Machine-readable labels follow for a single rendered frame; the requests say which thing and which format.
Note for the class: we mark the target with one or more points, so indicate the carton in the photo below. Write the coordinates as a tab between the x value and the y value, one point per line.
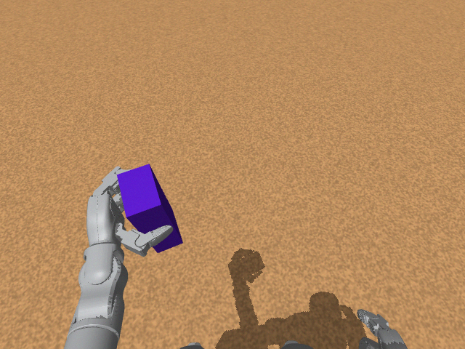
146	206

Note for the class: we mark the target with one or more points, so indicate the left robot arm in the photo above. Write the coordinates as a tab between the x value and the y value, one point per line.
99	314

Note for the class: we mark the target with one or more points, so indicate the left robot hand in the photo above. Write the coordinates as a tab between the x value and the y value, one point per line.
105	222

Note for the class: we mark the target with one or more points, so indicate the right robot hand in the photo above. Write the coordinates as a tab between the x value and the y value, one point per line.
387	338

